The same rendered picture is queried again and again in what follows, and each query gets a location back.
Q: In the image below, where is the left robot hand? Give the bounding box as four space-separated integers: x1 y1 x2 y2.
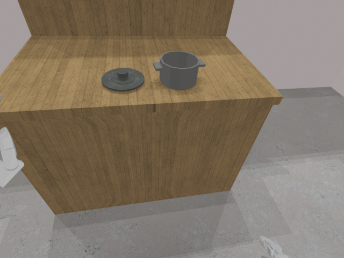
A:
0 94 24 188

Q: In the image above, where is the lid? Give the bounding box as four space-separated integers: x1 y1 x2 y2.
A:
102 68 145 92

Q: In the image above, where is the knob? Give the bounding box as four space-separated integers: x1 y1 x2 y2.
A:
117 69 128 78

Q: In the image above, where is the pot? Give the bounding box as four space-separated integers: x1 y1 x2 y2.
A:
153 51 206 90

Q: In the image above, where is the right robot hand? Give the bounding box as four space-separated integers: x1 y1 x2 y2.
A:
259 235 288 258

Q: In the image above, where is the table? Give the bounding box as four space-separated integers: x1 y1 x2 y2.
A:
0 0 283 214

